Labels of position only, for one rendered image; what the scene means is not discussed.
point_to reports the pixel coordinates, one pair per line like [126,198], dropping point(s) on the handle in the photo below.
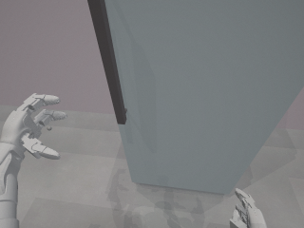
[101,26]

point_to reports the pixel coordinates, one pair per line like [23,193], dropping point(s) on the fridge door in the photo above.
[204,84]

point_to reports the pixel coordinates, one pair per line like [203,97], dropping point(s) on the robot right hand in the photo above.
[251,216]

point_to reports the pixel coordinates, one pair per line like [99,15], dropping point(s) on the robot left forearm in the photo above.
[11,157]

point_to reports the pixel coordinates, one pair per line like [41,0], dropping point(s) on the robot left hand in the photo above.
[19,123]

